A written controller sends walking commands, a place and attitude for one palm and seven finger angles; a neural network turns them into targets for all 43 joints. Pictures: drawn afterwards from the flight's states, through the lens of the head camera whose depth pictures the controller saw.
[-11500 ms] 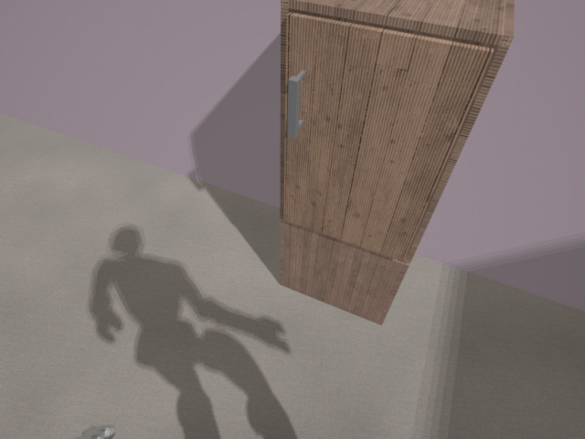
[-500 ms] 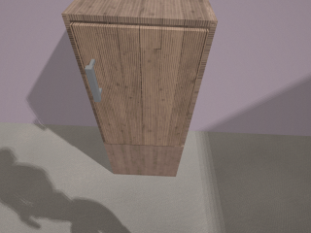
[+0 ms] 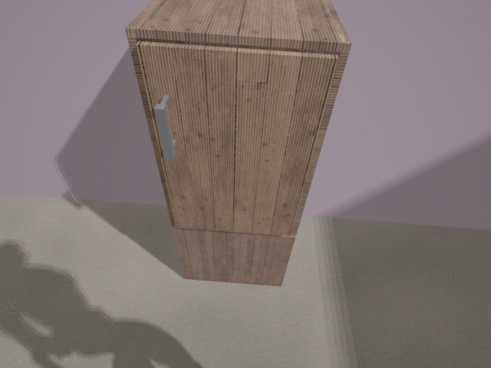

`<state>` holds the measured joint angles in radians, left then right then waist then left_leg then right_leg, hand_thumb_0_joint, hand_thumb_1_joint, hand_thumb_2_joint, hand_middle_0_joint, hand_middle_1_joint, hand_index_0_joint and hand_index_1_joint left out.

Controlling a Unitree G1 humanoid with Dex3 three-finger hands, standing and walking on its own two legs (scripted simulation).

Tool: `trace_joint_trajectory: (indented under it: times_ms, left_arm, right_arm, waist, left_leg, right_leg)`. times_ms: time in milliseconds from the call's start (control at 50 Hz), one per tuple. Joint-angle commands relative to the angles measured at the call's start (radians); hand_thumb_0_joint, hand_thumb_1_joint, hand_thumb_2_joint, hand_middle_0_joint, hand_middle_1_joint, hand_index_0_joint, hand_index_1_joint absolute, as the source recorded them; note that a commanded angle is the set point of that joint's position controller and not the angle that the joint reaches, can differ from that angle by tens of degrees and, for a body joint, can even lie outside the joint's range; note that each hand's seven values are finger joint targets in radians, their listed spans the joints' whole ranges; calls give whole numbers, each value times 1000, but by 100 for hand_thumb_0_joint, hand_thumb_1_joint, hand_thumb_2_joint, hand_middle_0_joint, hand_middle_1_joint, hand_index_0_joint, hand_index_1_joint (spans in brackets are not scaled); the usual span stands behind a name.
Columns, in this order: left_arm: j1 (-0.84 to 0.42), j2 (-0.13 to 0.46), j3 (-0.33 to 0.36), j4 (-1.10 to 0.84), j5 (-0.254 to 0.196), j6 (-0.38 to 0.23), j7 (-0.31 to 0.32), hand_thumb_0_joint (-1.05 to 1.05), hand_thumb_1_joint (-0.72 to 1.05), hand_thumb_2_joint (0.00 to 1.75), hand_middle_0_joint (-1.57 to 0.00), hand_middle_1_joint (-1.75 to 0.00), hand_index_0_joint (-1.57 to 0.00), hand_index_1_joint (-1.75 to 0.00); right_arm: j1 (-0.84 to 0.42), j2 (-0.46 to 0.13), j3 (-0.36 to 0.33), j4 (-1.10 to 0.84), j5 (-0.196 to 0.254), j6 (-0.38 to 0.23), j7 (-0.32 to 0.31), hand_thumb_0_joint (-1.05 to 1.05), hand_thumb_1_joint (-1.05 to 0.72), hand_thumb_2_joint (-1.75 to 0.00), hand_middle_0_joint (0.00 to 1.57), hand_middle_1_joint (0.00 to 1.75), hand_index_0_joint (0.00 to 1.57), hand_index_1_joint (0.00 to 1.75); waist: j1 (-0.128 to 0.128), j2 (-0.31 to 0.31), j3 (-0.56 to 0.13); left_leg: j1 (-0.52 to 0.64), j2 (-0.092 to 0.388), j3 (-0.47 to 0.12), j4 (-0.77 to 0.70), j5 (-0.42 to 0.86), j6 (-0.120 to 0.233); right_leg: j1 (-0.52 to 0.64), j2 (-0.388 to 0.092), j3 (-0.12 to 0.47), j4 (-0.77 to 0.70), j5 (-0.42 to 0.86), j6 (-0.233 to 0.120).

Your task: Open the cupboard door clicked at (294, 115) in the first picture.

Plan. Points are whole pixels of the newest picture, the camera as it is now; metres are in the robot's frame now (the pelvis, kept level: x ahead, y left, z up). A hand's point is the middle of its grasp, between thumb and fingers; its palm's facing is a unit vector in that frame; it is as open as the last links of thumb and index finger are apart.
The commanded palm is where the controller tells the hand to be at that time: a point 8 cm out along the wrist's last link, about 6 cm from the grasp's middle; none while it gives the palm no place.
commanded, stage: come to a stop and stand still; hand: left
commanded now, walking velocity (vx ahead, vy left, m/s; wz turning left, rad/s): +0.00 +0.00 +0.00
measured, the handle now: (167, 128) +0.58 +0.21 +0.08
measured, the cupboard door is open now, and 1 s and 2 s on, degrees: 0 0 0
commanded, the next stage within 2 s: look again from close up in 0.12 s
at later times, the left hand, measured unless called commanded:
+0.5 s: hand out of the picture -0.04 +0.15 -0.18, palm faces +0.04 -0.99 -0.13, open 7.4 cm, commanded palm none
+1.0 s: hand out of the picture +0.11 +0.22 -0.08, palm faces +0.25 -0.93 -0.26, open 7.3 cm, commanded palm +0.10 +0.23 -0.05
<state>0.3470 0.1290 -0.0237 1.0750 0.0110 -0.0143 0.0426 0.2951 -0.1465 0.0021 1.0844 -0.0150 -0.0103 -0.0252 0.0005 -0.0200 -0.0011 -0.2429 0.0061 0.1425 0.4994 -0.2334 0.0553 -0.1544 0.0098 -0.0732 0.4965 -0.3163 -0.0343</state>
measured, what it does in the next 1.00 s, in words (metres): stands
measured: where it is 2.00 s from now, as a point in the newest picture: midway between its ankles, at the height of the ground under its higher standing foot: outside the picture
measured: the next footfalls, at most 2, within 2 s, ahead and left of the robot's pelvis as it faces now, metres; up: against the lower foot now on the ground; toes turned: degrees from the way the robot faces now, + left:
none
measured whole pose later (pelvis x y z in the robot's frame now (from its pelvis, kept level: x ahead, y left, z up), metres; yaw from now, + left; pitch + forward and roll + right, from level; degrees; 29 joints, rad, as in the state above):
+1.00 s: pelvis +0.00 +0.01 -0.01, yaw +2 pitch +0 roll +1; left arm 0.55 0.23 -0.01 0.22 -0.14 0.04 0.16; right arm 0.39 -0.22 0.02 0.87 0.06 -0.24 -0.06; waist -0.02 0.01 -0.04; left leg -0.30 -0.04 0.13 0.53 -0.24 0.07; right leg -0.23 -0.04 -0.08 0.60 -0.37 -0.02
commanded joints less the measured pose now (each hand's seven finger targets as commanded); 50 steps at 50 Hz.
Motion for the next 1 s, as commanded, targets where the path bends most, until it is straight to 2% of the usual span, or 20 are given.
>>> trace_joint_trajectory:
  times_ms: [0,60,100,140,220,360,460,520,700,800,820,840,860,880,900,920,940,980]
  left_arm:
    - [71,75,16,-29,5,-16,4,0,90,90,-20,-30,-20,-30]
    - [74,78,16,-27,4,-14,2,0,90,90,-20,-30,-20,-30]
    - [79,78,17,-27,5,-13,2,0,90,90,-20,-30,-20,-30]
    - [81,77,15,-22,4,-12,1,0,90,90,-20,-30,-20,-30]
    - [92,72,16,-17,4,-12,2,0,90,90,-20,-30,-20,-30]
    - [102,63,14,-10,4,-11,2,0,90,90,-20,-30,-20,-30]
    - [104,59,16,-4,4,-14,3,0,90,90,-20,-30,-20,-30]
    - [105,61,17,-3,4,-14,4,0,90,90,-20,-30,-20,-30]
    - [107,58,17,6,5,-14,5,0,90,90,-20,-30,-20,-30]
    - [105,57,17,7,4,-13,4,0,90,90,-20,-30,-20,-30]
    - [121,89,9,30,24,-26,36,0,90,90,-20,-30,-20,-30]
    - [-555,275,61,-1538,-184,-203,33,0,88,89,-20,-32,-20,-32]
    - [-246,241,74,-1366,-119,-146,85,0,85,88,-20,-33,-20,-33]
    - [-211,195,48,-1287,-123,-103,135,0,83,87,-21,-34,-21,-34]
    - [122,-29,-62,-993,-132,-3,131,0,81,86,-21,-36,-21,-36]
    - [12,-47,-114,-1192,-168,0,114,0,78,85,-21,-37,-21,-37]
    - [12,-24,-117,-1253,-177,-31,99,0,76,84,-21,-39,-21,-39]
    - [51,-20,-128,-1226,-164,-97,70,0,71,82,-21,-42,-21,-42]
  right_arm:
    - [48,-87,-13,-35,0,-18,-2,0,-90,-90,20,30,20,30]
    - [47,-87,-12,-30,1,-16,-1,0,-90,-90,20,30,20,30]
    - [46,-85,-12,-24,1,-17,-1,0,-90,-90,20,30,20,30]
    - [50,-86,-11,-20,2,-15,0,0,-90,-90,20,30,20,30]
    - [58,-81,-10,-9,2,-18,-1,0,-90,-90,20,30,20,30]
    - [64,-75,-11,6,3,-15,-1,0,-90,-90,20,30,20,30]
    - [71,-66,-12,16,4,-18,-2,0,-90,-90,20,30,20,30]
    - [72,-64,-11,20,5,-22,-3,0,-90,-90,20,30,20,30]
    - [70,-59,-9,32,6,-23,-5,0,-90,-90,20,30,20,30]
    - [68,-61,-10,32,5,-21,-5,0,-90,-90,20,30,20,30]
    - [-27,-109,-4,-46,7,-23,4,0,-90,-90,20,30,20,30]
    - [16,-301,-40,-443,43,-158,-29,0,-90,-90,20,30,20,30]
    - [-59,-205,11,-365,61,-262,-46,0,-90,-90,20,30,20,30]
    - [-51,-197,-14,-312,65,-299,-55,0,-90,-90,20,30,20,30]
    - [-29,-158,-11,-299,71,-292,-38,0,-90,-90,20,30,20,30]
    - [-33,-185,-13,-387,87,-300,-37,0,-90,-90,20,30,20,30]
    - [-60,-217,-21,-410,96,-321,-49,0,-90,-90,20,30,20,30]
    - [-58,-239,-20,-464,77,-351,-50,0,-90,-90,20,30,20,30]
  waist:
    - [-5,4,79]
    - [-3,8,95]
    - [0,33,104]
    - [0,26,114]
    - [1,23,91]
    - [1,26,109]
    - [0,4,91]
    - [2,19,80]
    - [2,12,91]
    - [1,17,105]
    - [24,81,155]
    - [-146,263,-367]
    - [-31,345,-363]
    - [-57,258,-283]
    - [-44,180,-102]
    - [-44,144,-18]
    - [-50,99,-7]
    - [-72,-24,21]
  left_leg:
    - [9,116,-167,-143,-13,0]
    - [-2,117,-170,-160,-41,0]
    - [-9,118,-171,-167,-44,0]
    - [-21,117,-174,-176,-69,-1]
    - [-7,120,-175,-179,-47,0]
    - [-13,122,-180,-198,-82,-1]
    - [4,121,-171,-189,-39,-2]
    - [15,122,-167,-185,-8,0]
    - [26,123,-161,-183,34,0]
    - [23,123,-166,-195,7,-2]
    - [-30,127,-141,-3,138,-34]
    - [305,17,-169,-82,158,-43]
    - [310,83,-208,-152,152,-75]
    - [208,91,-236,-190,-3,-101]
    - [91,92,-267,-218,-123,-83]
    - [2,86,-269,-192,-210,-61]
    - [-21,82,-264,-153,-253,-49]
    - [-70,39,-248,-52,-219,-35]
  right_leg:
    - [-99,-104,127,-123,81,-21]
    - [-106,-106,126,-133,60,-20]
    - [-103,-106,123,-135,67,-19]
    - [-107,-105,123,-141,50,-19]
    - [-91,-109,119,-140,74,-17]
    - [-103,-108,117,-149,57,-14]
    - [-92,-111,120,-149,83,-14]
    - [-83,-114,117,-146,105,-12]
    - [-81,-118,115,-151,127,-10]
    - [-90,-116,117,-157,111,-10]
    - [-149,-150,153,-173,247,-6]
    - [-79,-37,30,-46,230,1]
    - [-120,-18,16,55,58,-17]
    - [-202,-8,5,94,-32,-6]
    - [-279,-10,-12,116,-54,-6]
    - [-259,-17,-21,94,-32,1]
    - [-262,-14,-18,53,-33,5]
    - [-302,-13,-3,17,-78,10]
